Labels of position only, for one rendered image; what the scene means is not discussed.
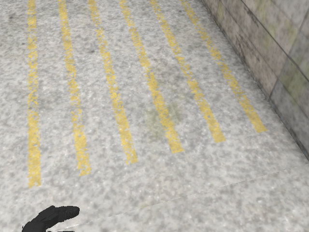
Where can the robot left hand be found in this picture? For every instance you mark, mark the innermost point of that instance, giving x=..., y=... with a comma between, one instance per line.
x=49, y=217

